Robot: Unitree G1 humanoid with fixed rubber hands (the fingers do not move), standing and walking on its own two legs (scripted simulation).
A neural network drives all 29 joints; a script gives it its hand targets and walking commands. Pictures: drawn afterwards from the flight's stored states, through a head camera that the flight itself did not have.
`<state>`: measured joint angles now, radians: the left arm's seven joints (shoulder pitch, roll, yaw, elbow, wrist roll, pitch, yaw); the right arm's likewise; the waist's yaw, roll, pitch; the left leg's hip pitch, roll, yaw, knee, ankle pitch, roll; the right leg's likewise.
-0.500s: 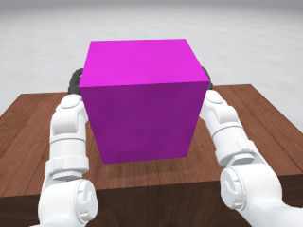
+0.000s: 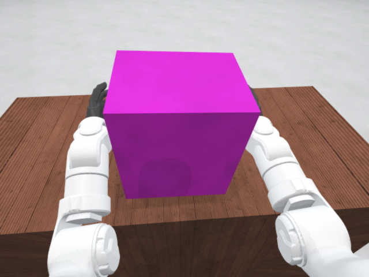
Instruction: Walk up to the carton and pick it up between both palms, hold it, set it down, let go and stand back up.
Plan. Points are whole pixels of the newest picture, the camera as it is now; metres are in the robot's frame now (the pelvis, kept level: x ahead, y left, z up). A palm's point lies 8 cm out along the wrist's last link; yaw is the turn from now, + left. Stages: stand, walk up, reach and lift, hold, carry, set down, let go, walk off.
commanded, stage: set down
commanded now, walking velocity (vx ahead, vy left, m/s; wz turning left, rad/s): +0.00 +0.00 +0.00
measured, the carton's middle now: (176, 129) +0.40 +0.03 +0.15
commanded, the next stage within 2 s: none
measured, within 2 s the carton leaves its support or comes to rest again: rests again in 1.80 s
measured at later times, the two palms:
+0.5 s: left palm (102, 128) +0.40 +0.18 +0.16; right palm (250, 122) +0.42 -0.14 +0.16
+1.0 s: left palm (108, 137) +0.41 +0.18 +0.13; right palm (247, 128) +0.43 -0.14 +0.13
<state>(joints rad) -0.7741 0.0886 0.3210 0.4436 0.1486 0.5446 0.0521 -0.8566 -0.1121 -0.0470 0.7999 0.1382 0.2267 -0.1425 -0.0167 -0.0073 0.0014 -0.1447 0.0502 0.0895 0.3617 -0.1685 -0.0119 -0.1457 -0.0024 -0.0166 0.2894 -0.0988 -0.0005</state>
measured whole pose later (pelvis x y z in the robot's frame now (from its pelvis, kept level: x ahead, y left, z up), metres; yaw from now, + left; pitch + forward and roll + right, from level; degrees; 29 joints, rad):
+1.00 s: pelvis +0.02 +0.00 +0.00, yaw +0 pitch +1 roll -1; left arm -0.68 0.01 0.36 0.46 0.15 0.41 0.08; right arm -0.82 -0.11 -0.07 0.87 0.14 0.13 -0.09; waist -0.02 -0.01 0.02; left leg -0.18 0.05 0.09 0.36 -0.18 -0.01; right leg -0.18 0.00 -0.02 0.28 -0.11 0.00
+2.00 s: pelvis +0.02 +0.00 +0.00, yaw +0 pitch +5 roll -1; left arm -0.60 -0.01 0.35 0.61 0.15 0.11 0.08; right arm -0.73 -0.09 -0.12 0.91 0.05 -0.05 -0.06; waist 0.01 -0.01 -0.01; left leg -0.26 0.05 0.09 0.36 -0.18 -0.01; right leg -0.26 0.00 -0.02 0.28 -0.11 0.00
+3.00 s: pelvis +0.03 +0.00 +0.00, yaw +0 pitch +10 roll -1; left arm -0.60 0.05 0.28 0.83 0.10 -0.07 0.12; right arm -0.72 -0.18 0.06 0.97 0.21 -0.15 -0.05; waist 0.02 -0.01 -0.05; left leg -0.36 0.05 0.09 0.38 -0.19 -0.01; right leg -0.36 0.00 -0.02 0.30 -0.12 0.00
